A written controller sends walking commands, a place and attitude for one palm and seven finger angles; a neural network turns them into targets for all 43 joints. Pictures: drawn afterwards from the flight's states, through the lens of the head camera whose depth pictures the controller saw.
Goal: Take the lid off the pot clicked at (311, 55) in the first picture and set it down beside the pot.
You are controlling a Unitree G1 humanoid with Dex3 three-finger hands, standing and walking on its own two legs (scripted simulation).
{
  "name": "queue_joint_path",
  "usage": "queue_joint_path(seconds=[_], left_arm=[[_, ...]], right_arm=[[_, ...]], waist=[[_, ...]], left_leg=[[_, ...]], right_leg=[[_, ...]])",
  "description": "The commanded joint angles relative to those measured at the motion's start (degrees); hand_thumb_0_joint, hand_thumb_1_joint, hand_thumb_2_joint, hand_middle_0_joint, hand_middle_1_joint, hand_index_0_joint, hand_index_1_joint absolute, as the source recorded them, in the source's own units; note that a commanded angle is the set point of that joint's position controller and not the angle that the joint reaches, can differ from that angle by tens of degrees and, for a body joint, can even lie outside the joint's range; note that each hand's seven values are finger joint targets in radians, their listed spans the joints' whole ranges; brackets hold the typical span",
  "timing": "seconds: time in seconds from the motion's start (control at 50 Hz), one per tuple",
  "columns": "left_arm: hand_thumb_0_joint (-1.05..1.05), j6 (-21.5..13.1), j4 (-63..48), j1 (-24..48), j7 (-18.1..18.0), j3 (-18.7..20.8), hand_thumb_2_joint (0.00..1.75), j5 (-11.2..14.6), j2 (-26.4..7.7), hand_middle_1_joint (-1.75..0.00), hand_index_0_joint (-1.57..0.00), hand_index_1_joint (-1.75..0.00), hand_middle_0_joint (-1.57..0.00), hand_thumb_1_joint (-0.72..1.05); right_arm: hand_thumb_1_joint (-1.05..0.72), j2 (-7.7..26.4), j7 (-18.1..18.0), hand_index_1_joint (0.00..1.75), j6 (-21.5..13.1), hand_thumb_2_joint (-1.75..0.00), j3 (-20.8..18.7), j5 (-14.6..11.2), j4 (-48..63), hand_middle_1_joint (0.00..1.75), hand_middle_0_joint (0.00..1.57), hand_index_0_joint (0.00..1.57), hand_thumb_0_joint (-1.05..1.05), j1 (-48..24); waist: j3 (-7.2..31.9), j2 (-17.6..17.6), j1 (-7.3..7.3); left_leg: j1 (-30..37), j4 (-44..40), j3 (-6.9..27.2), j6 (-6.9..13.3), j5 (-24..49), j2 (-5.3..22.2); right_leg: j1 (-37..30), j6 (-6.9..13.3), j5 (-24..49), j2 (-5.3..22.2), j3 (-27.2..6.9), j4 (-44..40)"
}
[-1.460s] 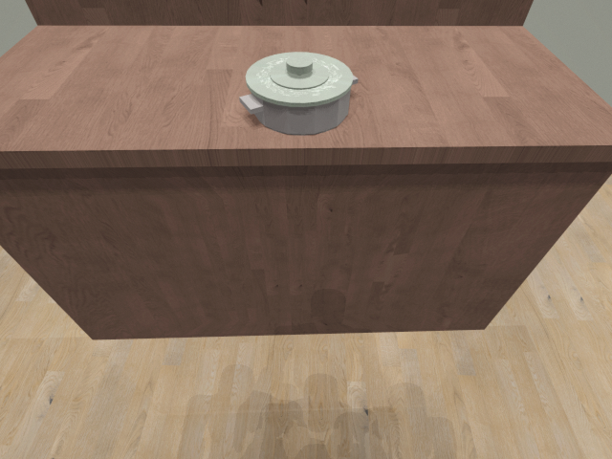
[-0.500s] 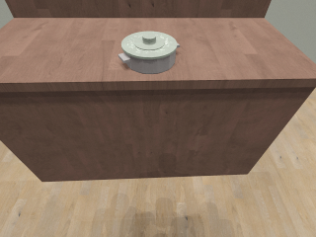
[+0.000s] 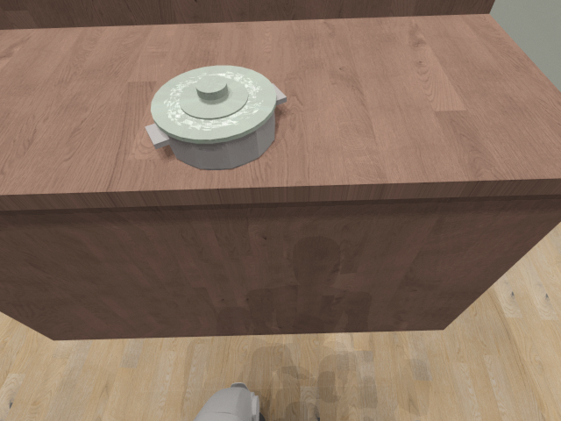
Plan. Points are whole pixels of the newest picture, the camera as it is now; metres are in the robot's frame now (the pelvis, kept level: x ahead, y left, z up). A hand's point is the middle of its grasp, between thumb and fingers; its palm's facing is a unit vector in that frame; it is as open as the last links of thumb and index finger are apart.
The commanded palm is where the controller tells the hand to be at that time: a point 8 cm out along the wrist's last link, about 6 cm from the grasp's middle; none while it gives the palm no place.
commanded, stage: come to a stop and stand still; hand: left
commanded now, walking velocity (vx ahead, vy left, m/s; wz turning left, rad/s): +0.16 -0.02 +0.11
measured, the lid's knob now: (211, 87) +0.57 +0.16 +0.16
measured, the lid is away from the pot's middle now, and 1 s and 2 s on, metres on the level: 0.00 0.00 0.00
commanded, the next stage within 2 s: look again from close up in 1.64 s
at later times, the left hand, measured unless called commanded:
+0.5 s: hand out of the picture +0.14 +0.15 -0.18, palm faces +0.11 -0.97 -0.22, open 7.3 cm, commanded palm none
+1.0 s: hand out of the picture +0.05 +0.16 -0.17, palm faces +0.11 -0.96 -0.27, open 7.4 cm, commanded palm none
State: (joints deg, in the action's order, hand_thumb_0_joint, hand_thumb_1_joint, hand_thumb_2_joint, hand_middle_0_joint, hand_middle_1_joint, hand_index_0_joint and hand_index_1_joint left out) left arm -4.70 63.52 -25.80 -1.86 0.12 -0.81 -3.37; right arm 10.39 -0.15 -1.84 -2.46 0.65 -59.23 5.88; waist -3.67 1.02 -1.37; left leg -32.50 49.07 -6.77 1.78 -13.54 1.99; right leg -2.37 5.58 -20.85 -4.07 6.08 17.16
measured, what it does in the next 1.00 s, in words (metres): steps on the spot: left foot, then right foot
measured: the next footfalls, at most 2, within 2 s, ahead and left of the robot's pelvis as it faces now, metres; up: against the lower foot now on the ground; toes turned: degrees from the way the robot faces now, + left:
left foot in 0.10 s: +0.18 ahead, +0.04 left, +0.00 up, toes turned +7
right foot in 0.58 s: +0.12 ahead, -0.20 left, +0.00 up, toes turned -1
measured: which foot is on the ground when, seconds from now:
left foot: up 0.00-0.08, down 0.10-0.58, up 0.60-1.00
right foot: down 0.00-0.12, up 0.14-0.56, down 0.58-1.00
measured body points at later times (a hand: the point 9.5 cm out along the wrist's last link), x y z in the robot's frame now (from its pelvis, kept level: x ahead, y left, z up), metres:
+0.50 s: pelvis +0.10 -0.05 +0.00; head +0.15 -0.02 +0.45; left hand +0.14 +0.20 -0.16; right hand +0.19 -0.28 -0.14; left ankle +0.14 +0.04 -0.74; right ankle +0.10 -0.21 -0.68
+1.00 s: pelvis +0.05 -0.04 +0.00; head +0.08 -0.04 +0.45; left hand +0.04 +0.21 -0.15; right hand +0.16 -0.29 -0.14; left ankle +0.04 +0.10 -0.71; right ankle +0.08 -0.20 -0.74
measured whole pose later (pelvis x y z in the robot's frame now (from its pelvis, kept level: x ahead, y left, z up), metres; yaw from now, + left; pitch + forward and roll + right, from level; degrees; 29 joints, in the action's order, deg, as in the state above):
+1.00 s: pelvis +0.05 -0.04 +0.00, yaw +2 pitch -1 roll +2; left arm 1.2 54.4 -18.5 -2.0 2.4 -2.0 -11.7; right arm 12.6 0.8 3.3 -3.1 0.2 -55.7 8.7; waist -4.0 -2.1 -3.0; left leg -18.4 42.9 -0.4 -3.2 -22.9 0.2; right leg 15.6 -3.3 -14.6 7.1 -0.3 31.0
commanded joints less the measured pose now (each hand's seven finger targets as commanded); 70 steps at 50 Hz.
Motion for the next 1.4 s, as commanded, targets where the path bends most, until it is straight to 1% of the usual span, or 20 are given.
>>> queue_joint_path(seconds=[0.0,0.06,0.08,0.1,0.12,0.16,0.22,0.44,0.52,0.56,0.58,0.6,0.76,0.96,1.0,1.02,1.04,1.16,1.32,1.38], left_arm=[[0.0,-0.9,0.1,-6.4,-1.1,2.6,0.9,0.5,-11.2,-0.3,-0.2,-0.3,-0.2,0.9],[0.0,-0.3,-1.0,-2.7,-0.8,2.6,0.9,0.9,-11.4,-0.3,-0.2,-0.3,-0.2,0.9],[0.0,-0.1,-2.2,-2.2,-0.7,2.3,0.9,1.8,-8.9,-0.3,-0.2,-0.3,-0.2,0.9],[0.0,0.2,-3.9,-3.5,-1.3,2.0,0.9,1.9,-6.7,-0.3,-0.2,-0.3,-0.2,0.9],[0.0,1.6,-5.3,-2.8,-2.0,2.4,0.9,1.6,-7.9,-0.3,-0.2,-0.3,-0.2,0.9],[0.0,3.2,-4.7,-3.9,-1.8,2.6,0.9,0.2,-6.6,-0.3,-0.2,-0.3,-0.2,0.9],[0.0,6.3,-4.5,-5.2,-1.6,2.6,0.9,0.3,-6.8,-0.3,-0.2,-0.3,-0.2,0.9],[0.0,7.1,-11.2,6.8,-1.4,4.3,0.9,-0.2,-11.2,-0.3,-0.2,-0.3,-0.2,0.9],[0.0,5.6,-10.6,3.7,-1.3,4.4,0.9,-0.3,-12.7,-0.3,-0.2,-0.3,-0.2,0.9],[0.0,4.5,-10.6,4.0,-1.8,5.2,0.9,-1.3,-19.3,-0.3,-0.2,-0.3,-0.2,0.9],[0.0,4.5,-10.7,2.8,-1.8,5.6,0.9,-1.1,-22.0,-0.3,-0.2,-0.3,-0.2,0.9],[0.0,4.5,-10.7,1.8,-2.0,5.4,0.9,-1.0,-21.6,-0.3,-0.2,-0.3,-0.2,0.9],[0.0,3.8,-11.9,3.8,-2.3,5.5,0.9,-0.6,-19.1,-0.3,-0.2,-0.3,-0.2,0.9],[0.0,5.4,-12.6,8.4,-0.6,5.8,0.9,-1.2,-21.4,-0.3,-0.2,-0.3,-0.2,0.9],[0.0,6.1,-12.7,8.7,-0.5,4.9,0.9,-0.4,-17.6,-0.3,-0.2,-0.3,-0.2,0.9],[0.0,6.7,-13.3,7.1,-0.4,4.2,0.9,-0.2,-13.8,-0.3,-0.2,-0.3,-0.2,0.9],[0.0,7.1,-13.5,8.7,-0.8,3.8,0.9,-0.1,-12.7,-0.3,-0.2,-0.3,-0.2,0.9],[0.0,6.7,-7.4,6.2,0.4,3.7,0.9,-0.4,-13.4,-0.3,-0.2,-0.3,-0.2,0.9],[0.0,5.8,-6.4,7.9,-0.2,2.2,0.9,0.1,-10.5,-0.3,-0.2,-0.3,-0.2,0.9],[0.0,4.8,-4.2,4.7,-0.7,2.1,0.9,-0.1,-11.1,-0.3,-0.2,-0.3,-0.2,0.9]], right_arm=[[-0.9,0.8,-1.0,0.3,-1.6,-0.9,0.3,-0.1,1.4,0.3,0.2,0.2,0.0,5.4],[-0.9,4.6,-2.0,0.3,-1.4,-0.9,-1.1,0.6,-2.0,0.3,0.2,0.2,0.0,19.5],[-0.9,7.6,-2.3,0.3,-1.4,-0.9,-2.3,1.7,-2.8,0.3,0.2,0.2,0.0,25.0],[-0.9,9.4,-2.3,0.3,-0.9,-0.9,-1.7,0.7,-2.3,0.3,0.2,0.2,0.0,24.1],[-0.9,8.6,-2.2,0.3,-0.5,-0.9,-0.9,-0.3,0.5,0.3,0.2,0.2,0.0,18.7],[-0.9,2.5,-3.1,0.3,-1.4,-0.9,1.4,-0.2,2.6,0.3,0.2,0.2,0.0,9.4],[-0.9,2.5,-2.4,0.3,-0.8,-0.9,1.4,-0.4,4.6,0.3,0.2,0.2,0.0,3.0],[-0.9,8.5,-1.6,0.3,3.5,-0.9,-2.4,1.2,8.0,0.3,0.2,0.2,0.0,5.0],[-0.9,9.0,-1.4,0.3,3.9,-0.9,-3.0,0.7,8.2,0.3,0.2,0.2,0.0,5.5],[-0.9,3.7,-0.7,0.3,4.0,-0.9,-2.5,-0.2,8.8,0.3,0.2,0.2,0.0,8.0],[-0.9,4.1,-0.9,0.3,4.5,-0.9,-2.5,0.2,10.2,0.3,0.2,0.2,0.0,5.2],[-0.9,4.8,-1.0,0.3,5.3,-0.9,-2.8,0.7,10.3,0.3,0.2,0.2,0.0,4.3],[-0.9,5.5,0.4,0.3,5.6,-0.9,-2.4,0.5,8.9,0.3,0.2,0.2,0.0,1.9],[-0.9,4.2,0.5,0.3,2.8,-0.9,-1.1,-0.6,6.5,0.3,0.2,0.2,0.0,6.2],[-0.9,7.4,0.0,0.3,1.7,-0.9,-1.4,-0.6,4.6,0.3,0.2,0.2,0.0,11.6],[-0.9,12.6,-0.2,0.3,1.6,-0.9,-2.6,0.0,5.2,0.3,0.2,0.2,0.0,11.7],[-0.9,15.0,-0.5,0.3,2.5,-0.9,-2.7,0.6,6.1,0.3,0.2,0.2,0.0,10.6],[-0.9,6.3,-1.8,0.3,1.4,-0.9,0.4,0.3,5.7,0.3,0.2,0.2,0.0,4.3],[-0.9,6.3,-2.2,0.3,1.2,-0.9,-0.1,0.4,1.9,0.3,0.2,0.2,0.0,10.7],[-0.9,4.5,-2.0,0.3,0.9,-0.9,0.4,-0.4,0.6,0.3,0.2,0.2,0.0,9.9]], waist=[[2.0,-8.1,3.46],[5.6,-6.4,10.7],[8.7,1.2,12.63],[9.7,6.6,9.13],[4.7,2.4,6.44],[-0.5,1.0,0.98],[-0.9,0.5,-2.85],[6.4,11.2,1.8],[9.3,8.1,-0.09],[7.3,-12.0,0.4],[6.4,-15.4,-1.5],[6.5,-8.7,-1.37],[5.9,-11.2,-1.37],[3.6,-16.2,0.77],[5.5,-4.3,3.03],[4.6,13.6,3.04],[0.5,17.4,3.59],[-0.6,11.1,-0.57],[2.4,2.7,1.52],[2.8,-1.3,0.37]], left_leg=[[11.7,-11.6,-6.5,1.8,4.6,-7.1],[32.3,-19.1,1.8,5.9,15.0,-2.3],[42.2,-20.4,16.2,12.9,36.8,11.9],[40.9,-24.6,27.8,19.7,58.2,22.2],[32.7,-24.5,28.0,21.5,60.9,24.1],[18.4,-31.2,20.3,9.7,43.7,18.9],[7.4,-33.4,9.8,8.9,35.5,12.2],[22.7,-25.4,11.5,9.3,33.9,11.5],[24.1,-18.4,11.6,5.7,28.3,10.0],[8.6,-5.4,5.0,-1.4,-4.7,0.0],[2.0,6.0,6.2,-3.8,-22.5,-4.8],[1.6,14.8,11.7,-3.9,-20.4,-4.4],[-4.2,20.4,10.3,-6.6,-8.2,-2.7],[20.6,-16.8,2.2,-4.6,-5.0,-4.3],[31.5,-28.6,6.1,-4.0,1.3,0.5],[30.7,-33.8,22.0,-0.6,-0.2,12.3],[18.7,-37.4,27.9,4.4,-3.2,17.3],[18.1,-37.6,15.0,4.9,4.3,8.1],[24.2,-34.6,19.2,7.6,13.0,11.0],[19.0,-30.2,15.3,2.6,5.2,5.9]], right_leg=[[-1.1,-4.4,83.1,12.8,-3.0,6.7],[11.3,-4.6,65.7,12.3,-3.2,29.3],[24.0,-6.7,26.2,5.4,-0.3,50.4],[31.1,-6.7,-14.1,0.9,-4.8,66.5],[31.2,-5.2,-14.6,3.9,-10.5,69.0],[26.9,-6.3,-7.3,7.1,-11.8,59.7],[19.6,-7.4,-1.9,7.9,-9.1,51.1],[25.2,-7.6,-5.3,6.1,-4.6,34.7],[16.7,-7.2,5.4,6.5,-3.8,11.9],[6.9,-3.9,35.2,21.9,-19.9,2.2],[7.9,3.1,54.4,31.6,-28.9,4.2],[10.6,6.2,55.7,31.8,-24.3,5.5],[3.7,3.1,42.9,22.5,-16.7,7.7],[18.4,0.0,16.0,18.4,-14.4,5.0],[24.7,-3.8,6.4,13.2,-10.0,14.2],[32.0,-7.0,-8.9,6.9,-4.7,24.0],[30.6,-7.5,-14.9,5.6,-6.1,31.0],[27.0,-6.8,-0.7,7.0,-7.6,38.6],[18.3,-6.4,-2.3,6.9,-5.5,16.6],[9.6,-5.4,10.2,9.2,-9.3,2.2]])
